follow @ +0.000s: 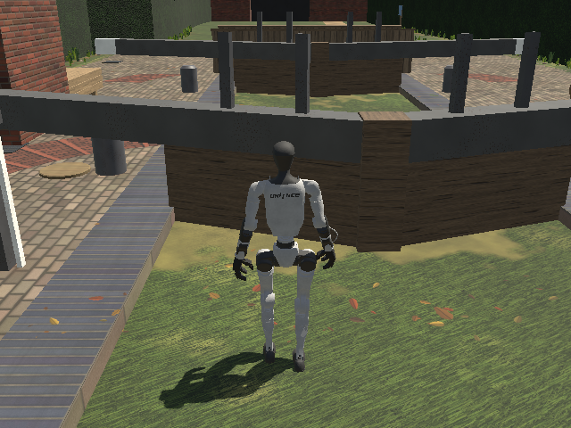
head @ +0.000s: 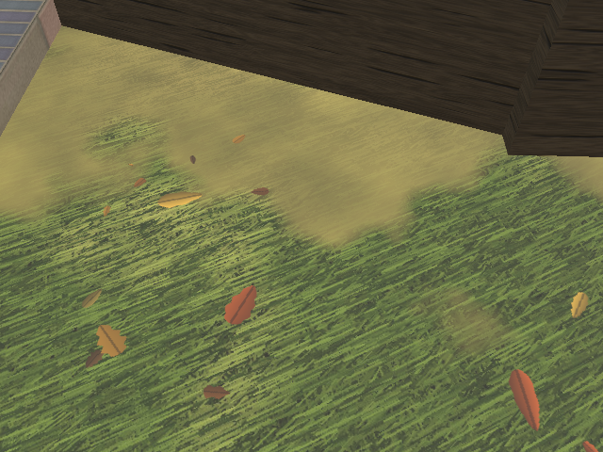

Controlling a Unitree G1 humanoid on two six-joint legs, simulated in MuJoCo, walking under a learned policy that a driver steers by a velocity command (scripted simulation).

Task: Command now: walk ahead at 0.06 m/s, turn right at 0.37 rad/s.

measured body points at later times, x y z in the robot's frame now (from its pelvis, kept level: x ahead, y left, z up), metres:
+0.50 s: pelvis +0.02 -0.04 +0.01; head +0.02 -0.07 +0.45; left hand +0.16 +0.21 -0.11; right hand +0.04 -0.33 -0.13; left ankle +0.05 +0.09 -0.69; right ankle -0.03 -0.10 -0.73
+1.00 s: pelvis +0.25 -0.11 +0.00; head +0.29 -0.11 +0.44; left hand +0.41 +0.13 -0.14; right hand +0.26 -0.42 -0.10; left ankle +0.36 -0.06 -0.73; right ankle +0.06 -0.12 -0.65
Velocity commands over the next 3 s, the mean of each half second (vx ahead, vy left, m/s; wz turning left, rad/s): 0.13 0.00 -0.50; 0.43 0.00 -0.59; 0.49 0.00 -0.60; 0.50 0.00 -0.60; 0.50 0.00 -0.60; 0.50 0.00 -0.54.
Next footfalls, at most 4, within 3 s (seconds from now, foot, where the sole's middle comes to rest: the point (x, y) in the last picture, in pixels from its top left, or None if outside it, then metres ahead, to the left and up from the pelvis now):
0.40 right None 0.01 -0.11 -0.77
0.90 left None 0.39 -0.08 -0.77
1.40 right None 0.47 -0.43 -0.77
1.94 left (571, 338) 0.79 -0.62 -0.77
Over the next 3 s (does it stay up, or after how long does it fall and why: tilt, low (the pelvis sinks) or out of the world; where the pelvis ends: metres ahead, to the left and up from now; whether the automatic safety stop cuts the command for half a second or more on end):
stays up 0.70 -1.08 -0.01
